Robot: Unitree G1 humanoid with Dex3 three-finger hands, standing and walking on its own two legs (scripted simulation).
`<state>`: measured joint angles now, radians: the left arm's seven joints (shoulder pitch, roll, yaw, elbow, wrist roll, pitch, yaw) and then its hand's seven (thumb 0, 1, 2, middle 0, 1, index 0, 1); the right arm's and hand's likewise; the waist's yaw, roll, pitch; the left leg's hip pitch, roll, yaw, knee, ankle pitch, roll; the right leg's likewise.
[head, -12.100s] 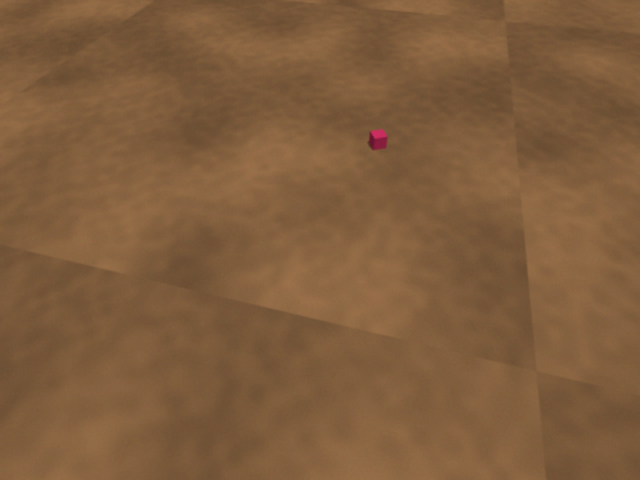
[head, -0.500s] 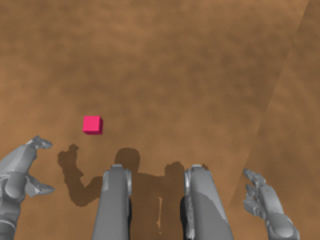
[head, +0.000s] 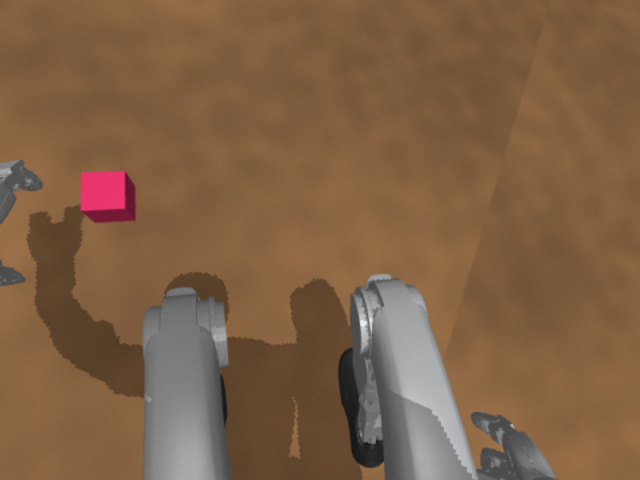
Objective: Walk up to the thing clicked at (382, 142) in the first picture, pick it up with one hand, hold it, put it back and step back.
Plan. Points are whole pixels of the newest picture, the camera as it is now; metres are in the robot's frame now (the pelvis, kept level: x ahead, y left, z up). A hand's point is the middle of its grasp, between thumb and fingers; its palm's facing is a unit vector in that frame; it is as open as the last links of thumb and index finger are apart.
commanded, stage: rise first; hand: left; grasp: from above
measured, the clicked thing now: (109, 197) +0.53 +0.32 -0.34
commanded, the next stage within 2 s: none
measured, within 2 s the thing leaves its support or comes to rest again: neither
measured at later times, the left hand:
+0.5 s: hand (21, 217) +0.44 +0.37 -0.18, palm faces -0.46 -0.05 -0.89, open 12.9 cm
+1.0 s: hand (38, 207) +0.46 +0.37 -0.20, palm faces -0.45 -0.07 -0.89, open 13.1 cm
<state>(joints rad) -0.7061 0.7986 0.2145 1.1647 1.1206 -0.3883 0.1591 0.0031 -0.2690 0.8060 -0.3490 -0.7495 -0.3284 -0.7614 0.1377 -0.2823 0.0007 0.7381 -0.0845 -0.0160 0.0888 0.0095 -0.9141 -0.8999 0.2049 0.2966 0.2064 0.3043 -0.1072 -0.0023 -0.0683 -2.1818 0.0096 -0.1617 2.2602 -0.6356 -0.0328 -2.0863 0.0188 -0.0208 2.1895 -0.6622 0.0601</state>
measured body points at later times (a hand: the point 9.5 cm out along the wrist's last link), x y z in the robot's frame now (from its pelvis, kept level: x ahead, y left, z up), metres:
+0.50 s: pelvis +0.01 +0.01 -0.04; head +0.25 +0.09 +0.34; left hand +0.46 +0.37 -0.13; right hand +0.11 -0.27 -0.14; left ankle +0.09 +0.13 -0.34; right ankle +0.11 -0.14 -0.34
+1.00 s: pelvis +0.02 +0.01 -0.05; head +0.26 +0.09 +0.32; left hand +0.48 +0.37 -0.15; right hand +0.09 -0.28 -0.15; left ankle +0.09 +0.13 -0.34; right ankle +0.11 -0.14 -0.34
